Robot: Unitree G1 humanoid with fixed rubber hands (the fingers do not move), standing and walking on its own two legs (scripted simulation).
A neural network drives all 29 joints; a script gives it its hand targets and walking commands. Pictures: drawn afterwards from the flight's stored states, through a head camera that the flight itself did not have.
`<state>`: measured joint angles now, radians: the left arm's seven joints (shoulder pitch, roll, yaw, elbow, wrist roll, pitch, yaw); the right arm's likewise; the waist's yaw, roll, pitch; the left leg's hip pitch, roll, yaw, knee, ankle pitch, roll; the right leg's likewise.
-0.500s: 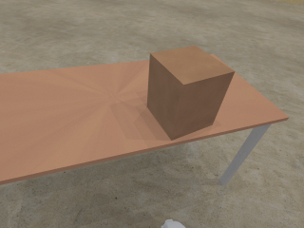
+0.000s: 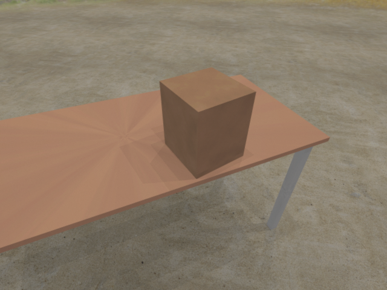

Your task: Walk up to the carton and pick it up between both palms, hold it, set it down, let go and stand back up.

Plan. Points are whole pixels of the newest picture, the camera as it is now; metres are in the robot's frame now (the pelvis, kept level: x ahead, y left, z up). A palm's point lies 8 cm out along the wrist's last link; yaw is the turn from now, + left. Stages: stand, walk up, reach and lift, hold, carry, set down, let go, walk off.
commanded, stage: walk up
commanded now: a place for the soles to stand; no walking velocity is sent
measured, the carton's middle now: (204, 121) +0.65 -0.04 +0.04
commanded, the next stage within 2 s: none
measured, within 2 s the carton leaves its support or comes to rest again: neither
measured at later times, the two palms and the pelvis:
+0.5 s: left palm out of the picture -0.03 +0.20 -0.12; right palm out of the picture +0.16 -0.23 -0.15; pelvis +0.11 +0.00 -0.01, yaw +7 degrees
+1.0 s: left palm (81, 248) +0.31 +0.30 -0.14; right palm (260, 227) +0.37 -0.20 -0.14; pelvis +0.26 +0.04 -0.02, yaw +13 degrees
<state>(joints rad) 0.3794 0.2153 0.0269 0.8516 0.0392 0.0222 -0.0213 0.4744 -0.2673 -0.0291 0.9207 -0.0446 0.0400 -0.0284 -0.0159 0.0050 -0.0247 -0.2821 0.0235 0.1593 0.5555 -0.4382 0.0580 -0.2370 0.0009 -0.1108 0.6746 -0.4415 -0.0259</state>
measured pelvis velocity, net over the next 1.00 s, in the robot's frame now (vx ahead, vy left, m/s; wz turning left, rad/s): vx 0.26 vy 0.04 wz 0.23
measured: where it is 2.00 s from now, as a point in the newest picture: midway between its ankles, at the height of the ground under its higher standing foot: outside the picture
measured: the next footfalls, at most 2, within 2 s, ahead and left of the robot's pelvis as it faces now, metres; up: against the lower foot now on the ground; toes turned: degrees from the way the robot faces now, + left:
right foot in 0.02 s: +0.03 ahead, -0.08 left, -0.01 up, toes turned -6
left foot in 0.56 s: +0.28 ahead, +0.11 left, -0.01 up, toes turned +13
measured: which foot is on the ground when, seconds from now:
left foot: down 0.00-0.00, up 0.02-0.54, down 0.56-1.00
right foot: up 0.00-0.00, down 0.02-0.62, up 0.64-0.96, down 0.98-1.00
